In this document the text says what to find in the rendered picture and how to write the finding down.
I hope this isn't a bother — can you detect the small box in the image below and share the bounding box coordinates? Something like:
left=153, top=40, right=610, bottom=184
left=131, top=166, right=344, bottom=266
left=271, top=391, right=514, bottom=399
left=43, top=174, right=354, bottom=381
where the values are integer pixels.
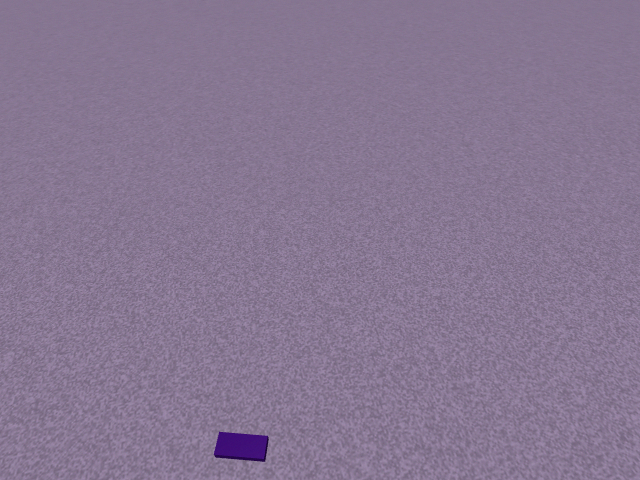
left=214, top=432, right=269, bottom=462

